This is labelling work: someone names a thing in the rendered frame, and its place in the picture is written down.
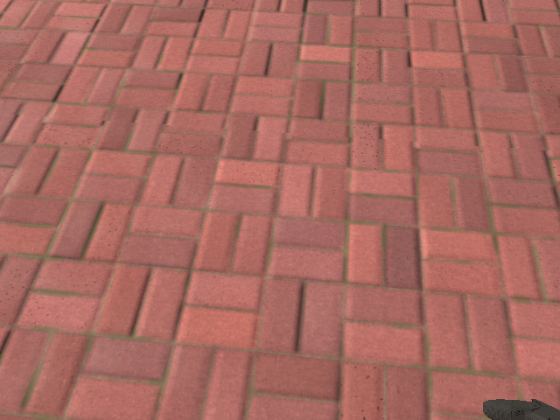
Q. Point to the robot right hand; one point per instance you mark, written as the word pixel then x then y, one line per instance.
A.
pixel 501 409

